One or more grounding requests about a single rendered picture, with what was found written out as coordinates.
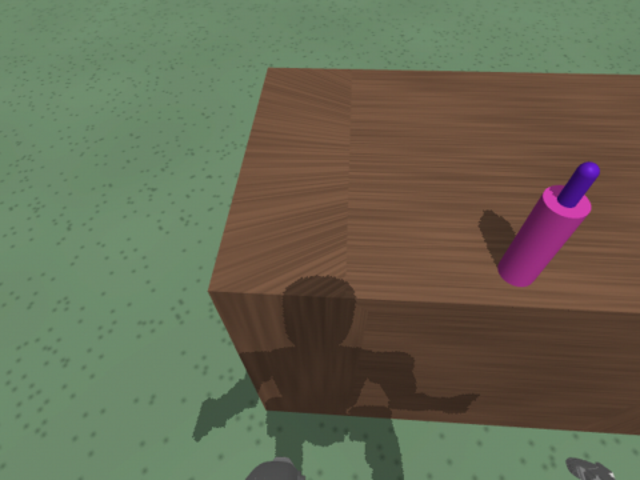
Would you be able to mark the right robot hand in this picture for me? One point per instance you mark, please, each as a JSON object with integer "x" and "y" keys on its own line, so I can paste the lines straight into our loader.
{"x": 585, "y": 470}

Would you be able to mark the bottle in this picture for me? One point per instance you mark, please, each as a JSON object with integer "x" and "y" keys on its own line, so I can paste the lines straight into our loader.
{"x": 555, "y": 217}

